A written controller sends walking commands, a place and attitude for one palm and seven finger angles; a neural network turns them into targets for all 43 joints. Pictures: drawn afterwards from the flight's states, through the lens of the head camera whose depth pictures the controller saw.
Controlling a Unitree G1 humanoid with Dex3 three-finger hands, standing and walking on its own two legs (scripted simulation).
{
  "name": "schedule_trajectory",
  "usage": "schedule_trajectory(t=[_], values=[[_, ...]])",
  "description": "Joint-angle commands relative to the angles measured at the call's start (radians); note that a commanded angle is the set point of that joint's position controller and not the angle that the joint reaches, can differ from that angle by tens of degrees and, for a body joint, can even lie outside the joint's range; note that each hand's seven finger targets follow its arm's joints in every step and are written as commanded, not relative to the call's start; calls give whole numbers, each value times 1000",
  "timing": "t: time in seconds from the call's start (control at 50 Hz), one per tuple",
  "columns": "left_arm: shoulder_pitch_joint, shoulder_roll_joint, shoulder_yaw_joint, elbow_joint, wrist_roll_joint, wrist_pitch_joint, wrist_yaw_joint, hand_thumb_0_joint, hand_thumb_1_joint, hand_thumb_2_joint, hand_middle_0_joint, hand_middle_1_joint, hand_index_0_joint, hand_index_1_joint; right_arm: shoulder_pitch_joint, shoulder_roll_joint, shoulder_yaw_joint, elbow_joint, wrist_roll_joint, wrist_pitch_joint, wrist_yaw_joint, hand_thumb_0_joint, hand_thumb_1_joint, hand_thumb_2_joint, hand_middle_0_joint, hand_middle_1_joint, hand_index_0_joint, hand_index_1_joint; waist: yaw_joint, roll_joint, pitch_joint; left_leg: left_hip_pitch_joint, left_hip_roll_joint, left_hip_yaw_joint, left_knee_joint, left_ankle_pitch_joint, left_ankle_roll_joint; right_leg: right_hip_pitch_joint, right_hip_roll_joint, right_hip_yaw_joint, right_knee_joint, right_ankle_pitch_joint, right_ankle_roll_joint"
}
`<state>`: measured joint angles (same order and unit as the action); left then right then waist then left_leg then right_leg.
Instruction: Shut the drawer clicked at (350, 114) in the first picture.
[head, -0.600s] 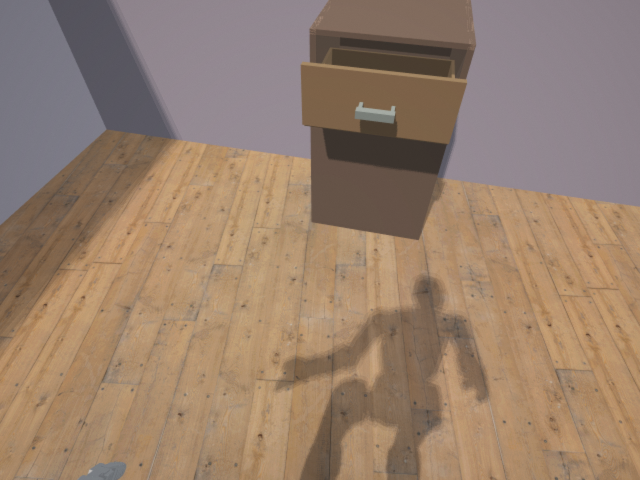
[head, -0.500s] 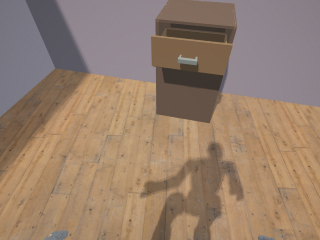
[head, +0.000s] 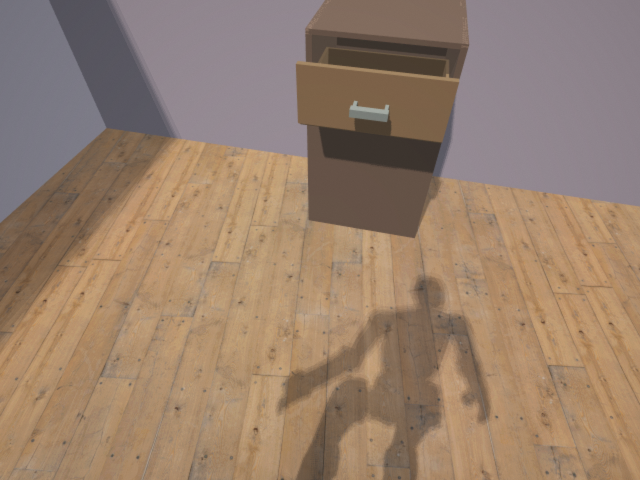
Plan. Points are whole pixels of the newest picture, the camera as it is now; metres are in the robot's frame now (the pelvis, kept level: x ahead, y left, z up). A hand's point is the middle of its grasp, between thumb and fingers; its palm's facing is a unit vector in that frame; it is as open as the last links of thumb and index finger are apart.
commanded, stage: stand and wait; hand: left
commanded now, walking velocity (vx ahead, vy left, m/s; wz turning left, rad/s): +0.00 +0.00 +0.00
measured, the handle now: (369, 109) +1.04 -0.07 -0.07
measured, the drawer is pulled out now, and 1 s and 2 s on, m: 0.20 0.20 0.20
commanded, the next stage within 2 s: look at it before walking up in 0.22 s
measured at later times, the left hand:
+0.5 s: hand out of the picture +0.08 +0.24 -0.15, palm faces -0.02 -0.94 -0.33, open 7.4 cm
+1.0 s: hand out of the picture +0.07 +0.24 -0.16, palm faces -0.02 -0.95 -0.33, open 7.4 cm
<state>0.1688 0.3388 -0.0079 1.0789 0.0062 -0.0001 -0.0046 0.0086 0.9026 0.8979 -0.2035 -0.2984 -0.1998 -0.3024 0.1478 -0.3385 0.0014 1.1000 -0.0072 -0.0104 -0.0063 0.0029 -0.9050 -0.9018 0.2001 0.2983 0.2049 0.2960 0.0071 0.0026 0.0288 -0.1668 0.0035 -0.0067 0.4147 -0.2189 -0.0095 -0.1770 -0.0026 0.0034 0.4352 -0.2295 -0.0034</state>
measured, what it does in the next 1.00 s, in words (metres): stands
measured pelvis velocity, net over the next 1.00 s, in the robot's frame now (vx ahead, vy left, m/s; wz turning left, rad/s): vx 0.01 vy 0.00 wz -0.01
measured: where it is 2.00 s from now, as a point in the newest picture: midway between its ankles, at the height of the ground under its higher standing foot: (345, 466)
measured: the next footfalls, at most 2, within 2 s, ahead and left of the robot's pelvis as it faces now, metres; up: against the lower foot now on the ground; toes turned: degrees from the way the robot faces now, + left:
left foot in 1.78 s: +0.42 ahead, +0.02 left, +0.00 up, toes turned -16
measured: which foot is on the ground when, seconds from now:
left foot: down 0.00-1.00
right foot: down 0.00-1.00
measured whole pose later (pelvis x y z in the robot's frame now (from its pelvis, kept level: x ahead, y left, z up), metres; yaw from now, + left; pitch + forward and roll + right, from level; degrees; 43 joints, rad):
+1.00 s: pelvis +0.01 +0.00 +0.00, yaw +0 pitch -1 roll +0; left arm 0.16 0.33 -0.01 1.09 0.01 -0.01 0.00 0.01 0.90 0.90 -0.20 -0.30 -0.20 -0.30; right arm 0.13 -0.32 0.01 1.12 -0.01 -0.02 -0.01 0.00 -0.91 -0.90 0.20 0.30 0.20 0.30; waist 0.01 0.00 0.03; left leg -0.14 0.01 0.00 0.37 -0.21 -0.01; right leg -0.15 0.00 0.01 0.39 -0.22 -0.01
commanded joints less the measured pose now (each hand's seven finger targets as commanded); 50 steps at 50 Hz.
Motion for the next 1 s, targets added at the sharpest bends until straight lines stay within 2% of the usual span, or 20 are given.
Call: schedule_trajectory(t=[0.0, 0.12, 0.18, 0.3, 0.38, 0.74, 0.78, 0.9, 0.92, 0.94, 0.96, 0.98], values=[[-57, 205, 45, -63, 4, -24, 15, 0, 900, 900, -200, -300, -200, -300, -64, -195, -37, -64, -2, -26, -8, 0, -900, -900, 200, 300, 200, 300, -4, -13, -50, -6, 106, -90, -82, 82, 40, 8, -114, 112, -94, 63, -34], [-60, 206, 45, -56, 4, -25, 15, 0, 900, 900, -200, -300, -200, -300, -57, -198, -36, -53, -3, -26, -7, 0, -900, -900, 200, 300, 200, 300, -6, -23, -46, -4, 106, -89, -88, 75, 36, 2, -116, 119, -106, 45, -34], [-60, 207, 45, -57, 4, -24, 14, 0, 900, 900, -200, -300, -200, -300, -55, -197, -35, -51, -2, -26, -7, 0, -900, -900, 200, 300, 200, 300, -4, -7, -42, -6, 108, -93, -92, 75, 37, 2, -112, 118, -107, 44, -34], [-63, 205, 45, -57, 4, -28, 15, 0, 900, 900, -200, -300, -200, -300, -57, -197, -36, -51, -2, -29, -8, 0, -900, -900, 200, 300, 200, 300, -5, -9, -70, 17, 112, -88, -87, 123, 34, 20, -116, 114, -98, 113, -34], [-64, 205, 46, -59, 4, -29, 15, 0, 900, 900, -200, -300, -200, -300, -60, -195, -36, -52, -2, -29, -8, 0, -900, -900, 200, 300, 200, 300, -5, -18, -65, 22, 113, -90, -89, 136, 34, 21, -113, 114, -98, 131, -34], [-54, 197, 43, -54, 5, -25, 14, 0, 900, 900, -200, -300, -200, -300, -65, -193, -32, -46, -1, -28, -8, 0, -900, -900, 200, 300, 200, 300, -3, 0, -45, 24, 115, -91, -109, 118, 33, 18, -111, 110, -117, 104, -27], [-48, 197, 44, -54, 5, -27, 14, 0, 900, 900, -200, -300, -200, -300, -62, -193, -33, -46, 0, -28, -9, 0, -900, -900, 200, 300, 200, 300, -4, -6, -68, 38, 117, -90, -104, 142, 33, 30, -112, 108, -112, 129, -28], [-45, 198, 43, -50, 4, -29, 16, 0, 900, 900, -200, -300, -200, -300, -62, -193, -33, -41, 1, -28, -10, 0, -900, -900, 200, 300, 200, 300, -4, -5, -69, 44, 118, -87, -101, 169, 31, 42, -116, 103, -110, 169, -27], [-41, 196, 43, -49, 4, -29, 16, 0, 900, 900, -200, -300, -200, -300, -62, -190, -32, -40, 1, -29, -10, 0, -900, -900, 200, 300, 200, 300, -2, -5, -71, 44, 119, -88, -102, 172, 32, 46, -117, 103, -110, 174, -27], [-7, 130, 31, -32, 2, -21, 18, 0, 900, 900, -200, -300, -200, -300, -35, -125, -18, -26, -3, -22, -8, 0, -900, -900, 200, 300, 200, 300, -3, -9, -92, 61, 119, -67, -90, 130, 22, 48, -115, 106, -111, 129, -21], [24, 87, 22, -21, 5, -9, 18, 0, 900, 900, -200, -300, -200, -300, 0, -78, -10, -15, -7, -14, -7, 0, -900, -900, 200, 300, 200, 300, -3, -18, -74, 53, 111, -47, -70, 47, 14, 27, -105, 116, -101, 38, -22], [48, 80, 26, -22, 8, -1, 14, 0, 900, 900, -200, -300, -200, -300, 29, -69, -12, -15, -9, -10, -7, 0, -900, -900, 200, 300, 200, 300, -3, -20, -65, 45, 109, -34, -53, -52, 17, 3, -95, 132, -97, -68, -30]])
